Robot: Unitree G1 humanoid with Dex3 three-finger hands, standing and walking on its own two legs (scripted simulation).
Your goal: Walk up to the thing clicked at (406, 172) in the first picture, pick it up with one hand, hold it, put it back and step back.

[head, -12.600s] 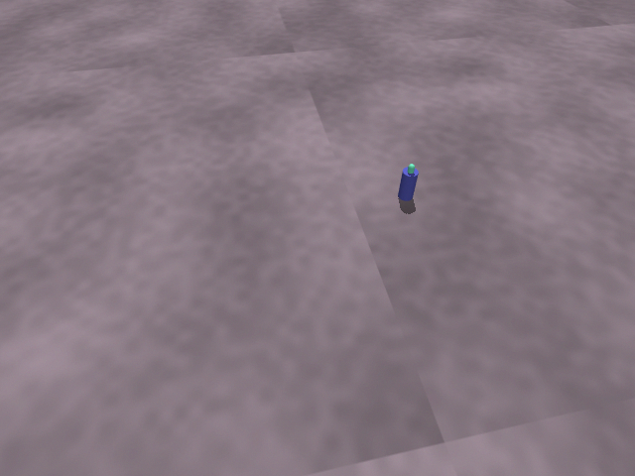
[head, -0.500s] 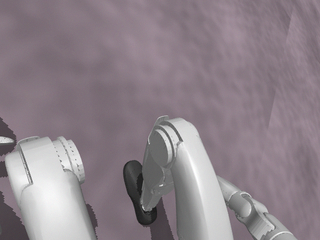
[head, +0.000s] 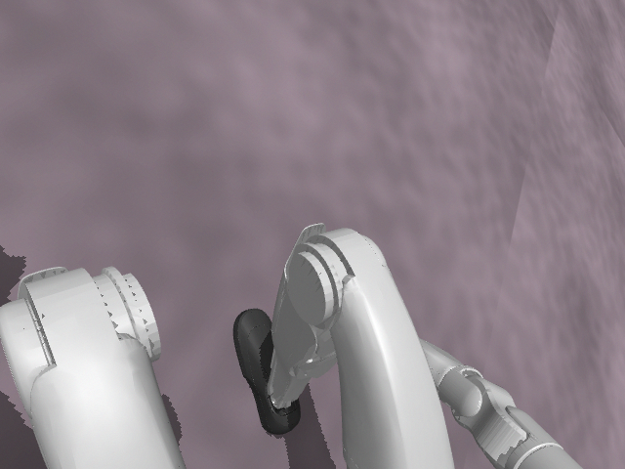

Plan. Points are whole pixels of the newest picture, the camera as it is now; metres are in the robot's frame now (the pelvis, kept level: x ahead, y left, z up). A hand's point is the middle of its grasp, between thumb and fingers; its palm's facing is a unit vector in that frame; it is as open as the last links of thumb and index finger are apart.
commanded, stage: close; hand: left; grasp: from the side
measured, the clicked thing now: out of the picture +0.43 +0.30 -0.19
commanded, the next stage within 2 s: settle in 0.28 s
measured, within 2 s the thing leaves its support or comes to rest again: leaves its support in 0.78 s
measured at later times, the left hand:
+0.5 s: hand out of the picture +0.42 +0.30 -0.18, palm faces +0.40 -0.91 -0.02, open 9.5 cm
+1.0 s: hand out of the picture +0.39 +0.32 -0.12, palm faces +0.38 -0.92 -0.04, open 9.7 cm
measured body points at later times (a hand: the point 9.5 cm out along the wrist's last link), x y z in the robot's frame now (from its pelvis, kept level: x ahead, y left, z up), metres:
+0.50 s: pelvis +0.00 +0.00 +0.00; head +0.23 +0.20 +0.33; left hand +0.39 +0.35 -0.17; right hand +0.18 -0.24 -0.03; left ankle +0.08 +0.12 -0.25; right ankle +0.15 -0.13 -0.24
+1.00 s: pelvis +0.01 +0.00 +0.03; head +0.21 +0.19 +0.38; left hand +0.36 +0.37 -0.11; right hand +0.20 -0.24 -0.02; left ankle +0.08 +0.12 -0.25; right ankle +0.15 -0.13 -0.24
